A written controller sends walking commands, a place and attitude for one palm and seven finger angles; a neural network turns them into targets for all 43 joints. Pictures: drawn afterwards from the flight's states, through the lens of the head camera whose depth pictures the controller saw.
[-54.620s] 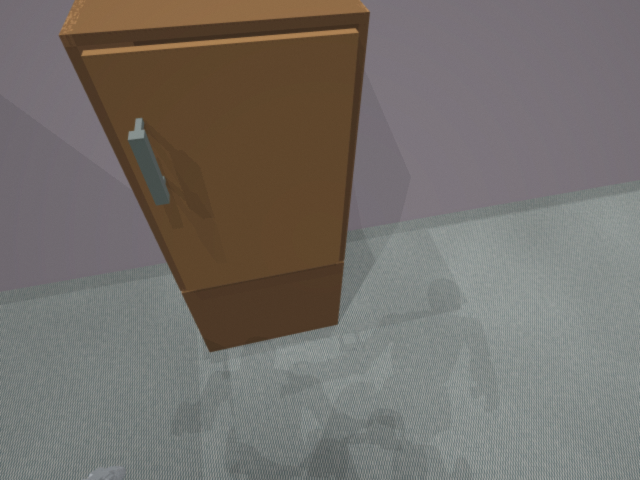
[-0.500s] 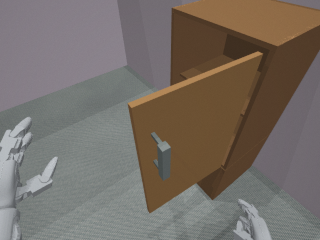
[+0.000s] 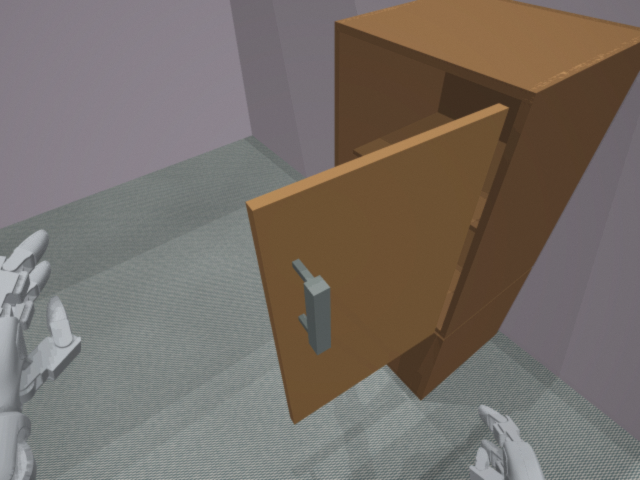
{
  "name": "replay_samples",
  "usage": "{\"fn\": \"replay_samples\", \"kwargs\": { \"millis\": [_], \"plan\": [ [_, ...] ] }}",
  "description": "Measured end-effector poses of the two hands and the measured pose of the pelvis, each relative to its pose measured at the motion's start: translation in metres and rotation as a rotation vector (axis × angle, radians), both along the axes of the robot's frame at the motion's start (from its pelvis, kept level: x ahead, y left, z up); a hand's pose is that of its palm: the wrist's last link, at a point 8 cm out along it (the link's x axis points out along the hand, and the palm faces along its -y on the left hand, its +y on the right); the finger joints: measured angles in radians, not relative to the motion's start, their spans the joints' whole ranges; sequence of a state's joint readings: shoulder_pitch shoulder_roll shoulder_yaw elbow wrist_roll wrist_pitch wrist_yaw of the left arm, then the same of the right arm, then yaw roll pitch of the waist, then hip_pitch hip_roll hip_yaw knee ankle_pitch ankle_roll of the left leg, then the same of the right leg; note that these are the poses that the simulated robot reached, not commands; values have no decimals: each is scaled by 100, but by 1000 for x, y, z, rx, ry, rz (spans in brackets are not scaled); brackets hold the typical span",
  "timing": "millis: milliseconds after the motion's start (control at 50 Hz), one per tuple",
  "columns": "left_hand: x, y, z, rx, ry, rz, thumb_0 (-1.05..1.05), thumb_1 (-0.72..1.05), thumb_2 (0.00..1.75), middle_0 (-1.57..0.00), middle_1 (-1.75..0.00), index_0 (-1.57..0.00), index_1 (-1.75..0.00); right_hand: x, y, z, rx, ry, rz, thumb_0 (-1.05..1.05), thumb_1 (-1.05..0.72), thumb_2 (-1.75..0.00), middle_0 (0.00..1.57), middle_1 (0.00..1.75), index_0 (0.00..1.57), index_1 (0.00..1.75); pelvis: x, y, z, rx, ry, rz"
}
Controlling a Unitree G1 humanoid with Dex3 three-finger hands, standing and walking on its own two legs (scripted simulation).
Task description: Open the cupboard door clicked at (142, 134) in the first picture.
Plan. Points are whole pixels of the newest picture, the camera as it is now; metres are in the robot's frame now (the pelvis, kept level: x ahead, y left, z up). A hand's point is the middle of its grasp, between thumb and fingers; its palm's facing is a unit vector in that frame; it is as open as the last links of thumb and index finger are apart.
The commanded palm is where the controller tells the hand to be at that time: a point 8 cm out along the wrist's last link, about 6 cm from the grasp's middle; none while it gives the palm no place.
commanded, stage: step back with the hand held close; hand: left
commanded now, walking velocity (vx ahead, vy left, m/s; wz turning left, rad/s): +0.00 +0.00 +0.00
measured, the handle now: (310, 307) +0.32 +0.06 +0.05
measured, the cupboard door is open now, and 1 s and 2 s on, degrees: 86 86 86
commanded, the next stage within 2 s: stop stepping back and stand still in 1.54 s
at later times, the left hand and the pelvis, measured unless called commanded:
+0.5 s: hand (56, 368) +0.16 +0.27 +0.15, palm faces +0.38 -0.77 -0.52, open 7.4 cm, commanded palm +0.10 +0.31 +0.17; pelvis -0.05 +0.01 -0.01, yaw -1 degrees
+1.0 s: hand out of the picture +0.11 +0.28 +0.16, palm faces +0.49 -0.71 -0.50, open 7.4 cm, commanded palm +0.04 +0.31 +0.17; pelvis -0.10 +0.01 -0.03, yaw +1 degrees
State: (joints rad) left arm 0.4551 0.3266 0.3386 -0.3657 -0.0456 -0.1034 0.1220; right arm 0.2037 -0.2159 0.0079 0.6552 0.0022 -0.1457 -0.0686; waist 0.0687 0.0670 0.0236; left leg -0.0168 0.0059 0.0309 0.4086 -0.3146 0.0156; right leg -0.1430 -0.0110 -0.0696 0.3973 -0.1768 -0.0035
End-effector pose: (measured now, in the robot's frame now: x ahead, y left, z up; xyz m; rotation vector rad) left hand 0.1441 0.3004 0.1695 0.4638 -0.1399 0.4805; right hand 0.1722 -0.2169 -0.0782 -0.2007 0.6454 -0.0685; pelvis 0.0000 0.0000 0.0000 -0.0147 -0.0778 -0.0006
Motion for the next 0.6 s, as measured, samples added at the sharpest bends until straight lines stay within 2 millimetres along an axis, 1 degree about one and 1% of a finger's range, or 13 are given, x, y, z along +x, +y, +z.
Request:
{"fn": "replay_samples", "kwargs": {
  "millis": [80,140,180,260,320,440,520,600],
  "plan": [
    [-1,-1,0,-2,-3,2,1,88,90,-21,-30,-21,-30,-3,-1,-1,4,0,0,1,-90,-90,21,30,20,30,-3,-1,0,1,-4,0],
    [2,2,9,37,-41,-2,1,88,90,-21,-30,-21,-30,-5,-1,-1,2,9,4,1,-90,-90,21,30,20,30,-7,-2,0,-1,14,3],
    [4,3,11,59,-45,-14,1,89,90,-21,-30,-21,-30,-8,-3,0,-2,20,-6,1,-90,-90,21,30,21,30,-9,-2,0,-2,33,-2],
    [6,-1,5,80,-2,-66,1,89,90,-21,-30,-21,-30,-18,-11,1,-22,40,-48,1,-90,-90,21,30,21,30,-15,2,-1,2,62,-13],
    [5,-4,0,94,34,-107,1,89,90,-21,-30,-21,-30,-28,-18,1,-42,60,-87,1,-90,-90,21,30,21,30,-21,5,-2,8,73,-17],
    [-10,1,1,138,29,-133,1,88,90,-21,-30,-21,-30,-52,-24,2,-77,85,-134,1,-90,-90,21,30,20,30,-37,10,-6,20,78,-19],
    [-25,7,3,158,-10,-120,1,88,90,-21,-30,-21,-30,-66,-22,1,-84,81,-135,1,-90,-90,20,30,20,30,-49,12,-10,24,73,-18],
    [-40,9,2,162,-48,-101,1,88,90,-21,-30,-21,-30,-78,-16,-2,-78,67,-122,1,-90,-90,20,30,20,30,-62,13,-16,26,67,-16]
  ]
}}
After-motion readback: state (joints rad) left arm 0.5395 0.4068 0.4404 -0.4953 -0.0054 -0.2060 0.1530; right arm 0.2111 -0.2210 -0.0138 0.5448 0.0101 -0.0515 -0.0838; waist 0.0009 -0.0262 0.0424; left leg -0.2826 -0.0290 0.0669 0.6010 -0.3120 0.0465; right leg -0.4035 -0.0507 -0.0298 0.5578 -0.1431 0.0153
